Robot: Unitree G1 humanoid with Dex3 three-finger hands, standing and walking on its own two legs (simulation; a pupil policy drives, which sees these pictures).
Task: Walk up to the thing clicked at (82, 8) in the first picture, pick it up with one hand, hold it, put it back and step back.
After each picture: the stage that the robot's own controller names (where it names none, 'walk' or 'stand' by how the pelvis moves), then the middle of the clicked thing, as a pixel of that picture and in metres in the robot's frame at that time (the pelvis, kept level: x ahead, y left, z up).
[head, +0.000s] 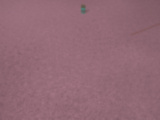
stand; (83, 9) +2.06 -0.03 -0.72
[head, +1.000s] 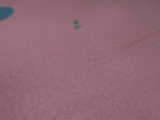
walk; (75, 24) +1.92 +0.20 -0.71
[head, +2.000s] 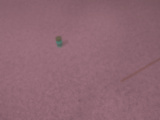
walk; (59, 41) +1.28 +0.33 -0.72
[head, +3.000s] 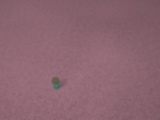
walk; (56, 83) +0.81 +0.27 -0.71
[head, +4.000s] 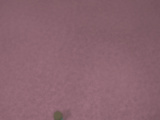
walk; (58, 118) +0.48 +0.17 -0.70
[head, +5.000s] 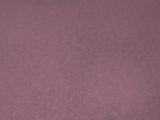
stand; out of the picture +0.31 +0.17 -0.71
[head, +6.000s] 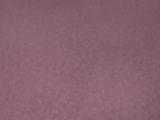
stand; out of the picture +0.30 +0.16 -0.72
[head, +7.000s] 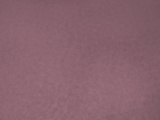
stand; out of the picture +0.31 +0.16 -0.72
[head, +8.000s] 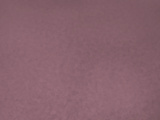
stand; out of the picture +0.29 +0.16 -0.73
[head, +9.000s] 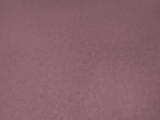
stand; out of the picture +0.30 +0.16 -0.73
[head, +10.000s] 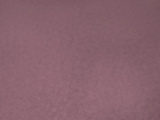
go down; out of the picture +0.29 +0.16 -0.72
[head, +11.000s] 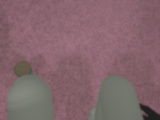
go down; (24, 71) +0.37 +0.22 -0.30
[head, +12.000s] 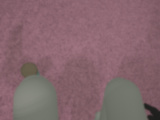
approach; (30, 73) +0.37 +0.22 -0.29
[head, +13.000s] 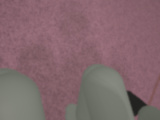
close in; out of the picture +0.34 +0.26 -0.21
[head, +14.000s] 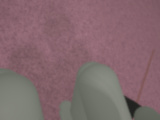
close; out of the picture +0.35 +0.26 -0.21
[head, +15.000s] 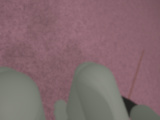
lift; out of the picture +0.34 +0.26 -0.22
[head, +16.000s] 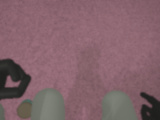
lift; (26, 108) +0.26 +0.26 -0.31
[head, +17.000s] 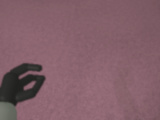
go down; out of the picture +0.29 +0.34 -0.69
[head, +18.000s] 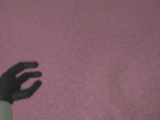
go down; out of the picture +0.32 +0.34 -0.69
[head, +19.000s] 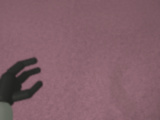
stand; out of the picture +0.33 +0.33 -0.69
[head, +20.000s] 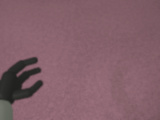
stand; out of the picture +0.34 +0.33 -0.70
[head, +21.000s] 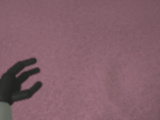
stand; out of the picture +0.34 +0.32 -0.69
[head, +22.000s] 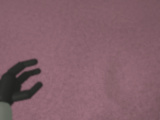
stand; out of the picture +0.34 +0.32 -0.68
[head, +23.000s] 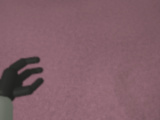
stand; out of the picture +0.34 +0.33 -0.71
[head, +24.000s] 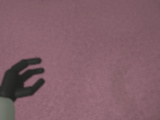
stand; out of the picture +0.35 +0.32 -0.70
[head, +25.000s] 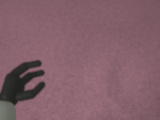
stand; out of the picture +0.36 +0.33 -0.69
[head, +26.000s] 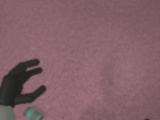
stand; (33, 115) +0.36 +0.32 -0.63
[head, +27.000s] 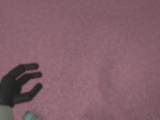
stand; (32, 119) +0.36 +0.32 -0.64
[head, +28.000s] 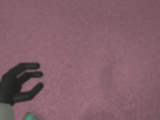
stand; out of the picture +0.35 +0.32 -0.65
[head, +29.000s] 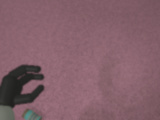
hold; (31, 117) +0.35 +0.32 -0.63
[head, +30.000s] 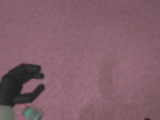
close; (32, 114) +0.36 +0.32 -0.62
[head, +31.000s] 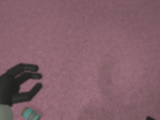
hold; (30, 115) +0.36 +0.32 -0.62
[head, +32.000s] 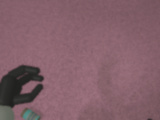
close; (30, 116) +0.36 +0.33 -0.62
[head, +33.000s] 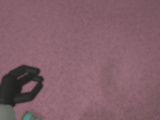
hold; (31, 119) +0.35 +0.33 -0.64
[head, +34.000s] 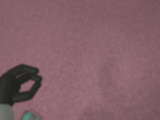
hold; (30, 119) +0.35 +0.33 -0.64
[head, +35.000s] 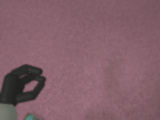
hold; out of the picture +0.34 +0.33 -0.65
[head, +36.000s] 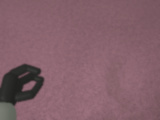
hold; out of the picture +0.34 +0.33 -0.67
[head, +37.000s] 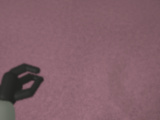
hold; out of the picture +0.34 +0.33 -0.69
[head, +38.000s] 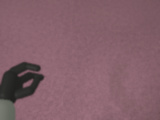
close; out of the picture +0.34 +0.33 -0.69
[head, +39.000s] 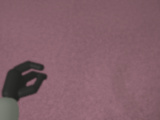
hold; out of the picture +0.33 +0.33 -0.70
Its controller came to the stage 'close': yes
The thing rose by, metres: 0.25
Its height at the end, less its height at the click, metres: -0.02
